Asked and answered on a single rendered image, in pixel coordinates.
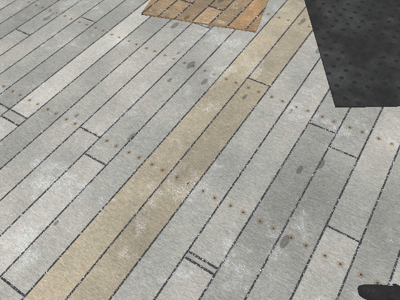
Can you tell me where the right robot hand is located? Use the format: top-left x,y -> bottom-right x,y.
357,284 -> 400,300

